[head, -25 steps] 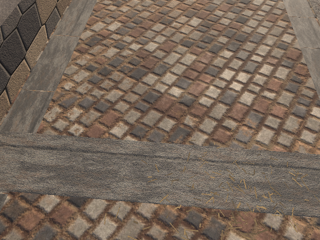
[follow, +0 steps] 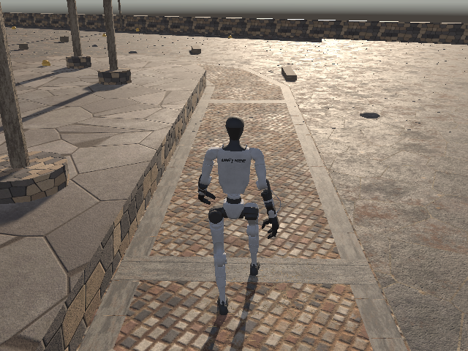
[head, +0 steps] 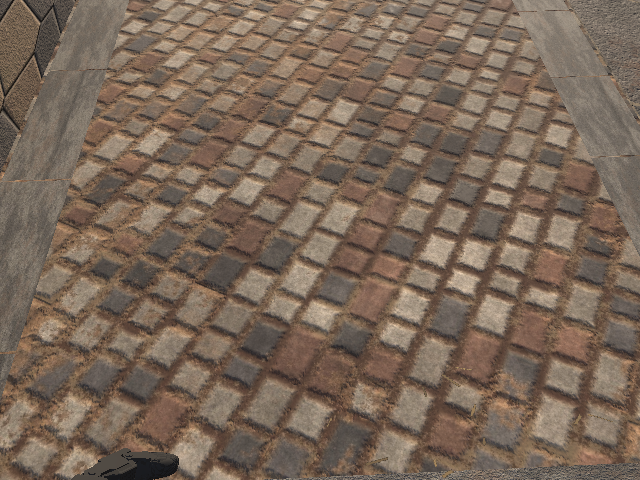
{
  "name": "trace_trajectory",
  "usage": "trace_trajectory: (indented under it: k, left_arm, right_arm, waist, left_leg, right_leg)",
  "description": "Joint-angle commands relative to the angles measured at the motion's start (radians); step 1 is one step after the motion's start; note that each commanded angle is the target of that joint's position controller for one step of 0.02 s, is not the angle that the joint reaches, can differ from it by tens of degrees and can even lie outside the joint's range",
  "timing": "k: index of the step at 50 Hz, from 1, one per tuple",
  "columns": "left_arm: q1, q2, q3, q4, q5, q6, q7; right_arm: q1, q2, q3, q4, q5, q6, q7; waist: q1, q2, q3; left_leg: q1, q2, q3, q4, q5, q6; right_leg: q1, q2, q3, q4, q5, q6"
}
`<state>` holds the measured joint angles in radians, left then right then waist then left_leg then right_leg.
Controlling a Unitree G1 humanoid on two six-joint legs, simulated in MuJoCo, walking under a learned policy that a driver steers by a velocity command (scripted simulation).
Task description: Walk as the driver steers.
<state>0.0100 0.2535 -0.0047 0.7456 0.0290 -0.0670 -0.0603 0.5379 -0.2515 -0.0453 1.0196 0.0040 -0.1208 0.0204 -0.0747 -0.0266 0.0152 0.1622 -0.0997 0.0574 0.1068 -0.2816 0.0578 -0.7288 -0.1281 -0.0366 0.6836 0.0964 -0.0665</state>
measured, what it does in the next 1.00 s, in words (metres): walks ahead: right foot, then left foot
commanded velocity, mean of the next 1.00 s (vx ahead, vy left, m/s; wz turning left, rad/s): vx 0.99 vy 0.00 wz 0.00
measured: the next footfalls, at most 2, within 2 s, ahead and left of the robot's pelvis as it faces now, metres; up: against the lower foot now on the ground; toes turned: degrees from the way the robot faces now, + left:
right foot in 0.12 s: +0.35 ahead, -0.11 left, +0.00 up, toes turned -3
left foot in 0.58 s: +0.81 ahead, +0.08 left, +0.00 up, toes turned +3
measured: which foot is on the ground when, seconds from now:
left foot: down 0.00-0.14, up 0.16-0.56, down 0.58-1.00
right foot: up 0.00-0.10, down 0.12-0.56, up 0.58-1.00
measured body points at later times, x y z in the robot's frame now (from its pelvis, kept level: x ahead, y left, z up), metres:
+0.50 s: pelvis +0.50 -0.02 -0.01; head +0.53 -0.02 +0.44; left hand +0.40 +0.23 -0.14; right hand +0.75 -0.23 -0.08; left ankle +0.74 +0.11 -0.69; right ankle +0.31 -0.11 -0.73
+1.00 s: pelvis +1.01 -0.01 -0.02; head +1.04 -0.01 +0.43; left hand +1.27 +0.20 -0.09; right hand +0.90 -0.26 -0.15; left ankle +0.77 +0.08 -0.73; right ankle +1.23 -0.11 -0.72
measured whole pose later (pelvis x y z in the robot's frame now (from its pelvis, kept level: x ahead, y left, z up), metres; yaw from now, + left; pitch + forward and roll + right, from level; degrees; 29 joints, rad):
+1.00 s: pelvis +1.01 -0.01 -0.02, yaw +0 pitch +2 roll +1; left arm -0.06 0.25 -0.02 0.72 0.04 -0.08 -0.05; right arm 0.53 -0.25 -0.04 1.02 -0.01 -0.11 0.01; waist -0.09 -0.01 0.04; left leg 0.31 -0.05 0.05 0.08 -0.38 0.04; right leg -0.64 -0.03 -0.09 0.51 0.08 -0.12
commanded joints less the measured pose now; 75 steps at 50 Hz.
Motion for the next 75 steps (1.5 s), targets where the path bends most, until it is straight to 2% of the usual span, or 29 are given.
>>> trace_trajectory:
  k: [1,3,6,7,8,11,13,18,25,28,29,30,31,32,33,36,46,50,51,52,53,54,56,58,62,71,73,74,75]
  left_arm:
    - [-0.094,0.066,0.007,-0.072,-0.006,-0.011,0.002]
    - [-0.043,0.099,0.021,-0.064,0.004,-0.012,0.018]
    - [0.471,0.207,0.076,0.082,0.013,-0.006,0.060]
    - [0.537,0.328,0.114,0.089,0.047,-0.006,0.073]
    - [0.527,0.295,0.116,0.097,0.023,-0.002,0.055]
    - [0.336,0.137,0.088,0.123,0.011,-0.024,0.046]
    - [0.321,0.067,0.062,0.151,0.003,-0.032,0.053]
    - [0.367,0.105,0.070,0.177,-0.022,-0.065,0.042]
    - [0.474,0.192,0.082,0.218,-0.031,-0.070,0.050]
    - [0.445,0.251,0.095,0.225,0.011,-0.023,0.083]
    - [0.446,0.189,0.081,0.204,0.018,-0.020,0.083]
    - [0.598,-0.005,0.038,0.156,-0.033,-0.032,0.051]
    - [0.495,0.112,0.058,0.150,-0.037,-0.048,0.059]
    - [0.345,0.128,0.061,0.109,-0.040,-0.053,0.065]
    - [0.294,0.115,0.053,0.097,-0.028,-0.057,0.062]
    - [0.300,0.052,0.038,0.085,0.006,-0.013,0.033]
    - [-0.097,0.058,0.005,-0.072,-0.008,-0.007,-0.001]
    - [0.198,0.127,0.035,0.012,0.022,-0.029,0.034]
    - [0.385,0.152,0.048,0.074,0.032,-0.036,0.047]
    - [0.505,0.242,0.070,0.104,0.047,-0.037,0.062]
    - [0.497,0.305,0.091,0.108,0.035,-0.037,0.045]
    - [0.444,0.253,0.101,0.086,-0.007,-0.021,0.043]
    - [0.308,0.107,0.060,0.108,-0.010,-0.028,0.049]
    - [0.296,0.057,0.040,0.132,-0.018,-0.032,0.063]
    - [0.235,0.101,0.041,0.150,-0.009,-0.053,0.050]
    - [0.291,0.092,0.045,0.218,-0.026,-0.004,0.063]
    - [0.445,0.051,0.039,0.243,-0.008,0.005,0.076]
    - [0.560,-0.007,0.027,0.292,-0.030,0.030,0.085]
    - [0.513,0.035,0.036,0.295,-0.029,0.052,0.094]
  right_arm:
    - [-0.054,-0.165,-0.025,-0.058,0.007,-0.025,-0.006]
    - [-0.032,-0.205,-0.030,-0.047,-0.011,-0.009,-0.017]
    - [-0.095,-0.227,-0.036,-0.055,-0.047,0.032,-0.047]
    - [0.025,-0.055,0.000,-0.104,-0.008,0.026,-0.022]
    - [0.019,-0.088,-0.004,-0.108,0.010,0.006,-0.015]
    - [-0.237,-0.095,0.001,-0.177,-0.012,0.002,-0.017]
    - [-0.210,-0.054,0.012,-0.185,-0.039,0.037,0.005]
    - [-0.471,-0.050,0.033,-0.304,-0.049,0.055,0.033]
    - [-0.587,-0.093,0.030,-0.340,-0.034,0.044,0.029]
    - [-0.179,-0.174,-0.014,-0.225,-0.040,0.048,-0.007]
    - [0.010,-0.246,-0.040,-0.182,-0.055,0.052,-0.025]
    - [-0.006,-0.356,-0.070,-0.180,-0.081,0.047,-0.024]
    - [-0.038,-0.283,-0.068,-0.181,-0.047,0.053,-0.010]
    - [-0.140,-0.229,-0.057,-0.174,-0.045,0.042,-0.009]
    - [-0.172,-0.172,-0.046,-0.162,-0.044,0.033,-0.004]
    - [-0.189,-0.069,-0.011,-0.117,-0.035,0.017,-0.013]
    - [-0.052,-0.155,-0.025,-0.059,0.009,-0.025,-0.004]
    - [-0.042,-0.220,-0.034,-0.037,-0.028,0.014,-0.037]
    - [-0.074,-0.219,-0.033,-0.042,-0.021,0.023,-0.047]
    - [-0.042,-0.134,-0.017,-0.075,-0.016,0.024,-0.047]
    - [0.167,-0.014,0.010,-0.069,0.071,0.024,-0.041]
    - [0.060,-0.129,-0.012,-0.065,0.031,0.028,-0.057]
    - [-0.148,-0.085,0.001,-0.120,0.003,0.020,-0.046]
    - [-0.144,-0.054,0.005,-0.116,-0.034,0.060,-0.028]
    - [-0.152,-0.007,0.018,-0.127,-0.033,0.097,-0.019]
    - [-0.273,-0.052,0.020,-0.098,-0.040,0.070,-0.038]
    - [-0.230,-0.136,0.006,-0.083,-0.039,0.047,-0.043]
    - [-0.234,-0.114,0.012,-0.086,-0.019,0.061,-0.045]
    - [-0.244,-0.074,0.024,-0.090,-0.019,0.071,-0.046]
  waist:
    - [0.049,0.045,0.141]
    - [0.080,0.094,0.044]
    - [0.331,0.134,-0.220]
    - [0.231,-0.143,-0.380]
    - [0.223,-0.187,-0.485]
    - [0.136,0.048,-0.074]
    - [0.053,0.008,-0.015]
    - [0.056,-0.003,0.145]
    - [0.083,-0.014,0.081]
    - [-0.124,-0.084,-0.160]
    - [-0.182,-0.036,-0.272]
    - [-0.023,0.337,-0.414]
    - [-0.068,0.215,-0.424]
    - [-0.040,0.134,-0.202]
    - [-0.016,0.024,-0.124]
    - [0.094,0.050,-0.024]
    - [0.046,0.035,0.143]
    - [0.183,0.129,-0.074]
    - [0.274,0.129,-0.152]
    - [0.261,0.008,-0.287]
    - [0.154,-0.314,-0.552]
    - [0.178,-0.027,-0.583]
    - [0.128,0.019,-0.190]
    - [0.071,0.005,-0.085]
    - [-0.007,-0.037,-0.082]
    - [0.042,-0.028,-0.026]
    - [0.105,0.154,-0.063]
    - [0.107,0.252,-0.157]
    - [0.087,0.211,-0.135]
  left_leg:
    - [-0.205,0.246,-0.044,-0.144,0.644,0.112]
    - [-0.042,0.270,-0.020,0.033,1.087,0.088]
    - [-0.199,0.255,0.006,0.752,1.054,0.061]
    - [-0.590,0.116,0.000,1.230,0.359,0.031]
    - [-0.788,0.005,-0.141,1.412,-0.178,0.042]
    - [-0.866,0.168,-0.154,1.274,0.011,0.060]
    - [-0.762,0.204,-0.156,1.185,0.010,0.033]
    - [-0.844,0.254,-0.052,0.809,0.225,-0.020]
    - [-0.625,0.112,0.074,0.428,0.407,0.057]
    - [-0.228,0.035,0.063,0.432,0.155,0.104]
    - [0.028,0.188,-0.103,0.489,-0.050,0.127]
    - [0.336,0.509,-0.714,0.338,-0.344,0.277]
    - [0.320,0.480,-0.925,0.168,-0.382,0.264]
    - [0.155,0.433,-0.696,0.176,-0.214,0.226]
    - [-0.003,0.399,-0.563,0.167,-0.059,0.207]
    - [-0.296,0.304,-0.353,0.080,-0.002,0.153]
    - [-0.238,0.238,-0.043,-0.163,0.594,0.118]
    - [-0.044,0.258,-0.009,0.364,1.235,0.047]
    - [-0.123,0.223,0.010,0.635,1.109,0.023]
    - [-0.323,0.133,0.015,1.001,0.538,0.015]
    - [-0.691,-0.046,-0.098,1.486,-0.328,-0.031]
    - [-0.701,0.025,-0.199,1.472,-0.219,-0.006]
    - [-0.785,0.107,-0.149,1.273,-0.143,-0.014]
    - [-0.666,0.131,-0.141,1.144,-0.113,-0.030]
    - [-0.513,0.123,-0.084,0.836,-0.007,-0.047]
    - [-0.356,0.124,-0.045,0.365,0.305,-0.008]
    - [-0.217,0.336,-0.229,0.353,0.979,0.048]
    - [-0.223,0.440,-0.339,0.328,1.037,0.186]
    - [-0.251,0.442,-0.392,0.284,0.904,0.226]
  right_leg:
    - [0.229,0.068,-0.074,-0.140,0.120,-0.034]
    - [0.298,0.151,-0.113,-0.138,-0.031,-0.061]
    - [0.827,0.129,-0.017,-0.116,-0.282,-0.119]
    - [1.162,-0.191,0.451,-0.137,-0.563,-0.237]
    - [1.237,-0.274,0.879,-0.360,-0.683,-0.279]
    - [0.789,-0.140,0.465,-0.429,-0.426,-0.183]
    - [0.579,-0.083,0.343,-0.499,-0.429,-0.151]
    - [0.451,0.005,0.136,-0.657,-0.252,-0.153]
    - [0.803,-0.035,-0.002,-0.622,0.512,-0.092]
    - [0.818,-0.051,-0.036,-0.033,0.785,-0.055]
    - [0.610,-0.008,-0.029,0.317,0.508,-0.057]
    - [0.165,0.190,0.029,0.760,-0.502,-0.013]
    - [0.036,0.188,0.144,0.843,-0.530,-0.046]
    - [-0.040,0.114,0.131,0.807,-0.411,-0.053]
    - [-0.001,0.079,0.127,0.731,-0.364,-0.053]
    - [0.134,0.025,0.134,0.593,-0.365,-0.023]
    - [0.221,0.064,-0.079,-0.113,0.122,-0.026]
    - [0.525,0.210,-0.092,-0.161,-0.064,-0.077]
    - [0.716,0.154,-0.052,-0.226,0.052,-0.092]
    - [0.960,-0.077,0.143,-0.101,0.315,-0.111]
    - [1.335,-0.412,0.652,-0.108,0.755,-0.339]
    - [1.234,-0.302,0.562,-0.125,0.769,-0.296]
    - [0.878,-0.202,0.334,-0.247,0.624,-0.213]
    - [0.632,-0.149,0.224,-0.343,0.612,-0.175]
    - [0.444,-0.074,0.048,-0.401,0.667,-0.160]
    - [0.512,-0.032,0.036,-0.270,0.176,-0.060]
    - [0.467,0.079,0.000,-0.120,-0.315,0.003]
    - [0.512,0.149,-0.013,-0.025,-0.586,0.020]
    - [0.481,0.157,0.016,0.034,-0.688,0.025]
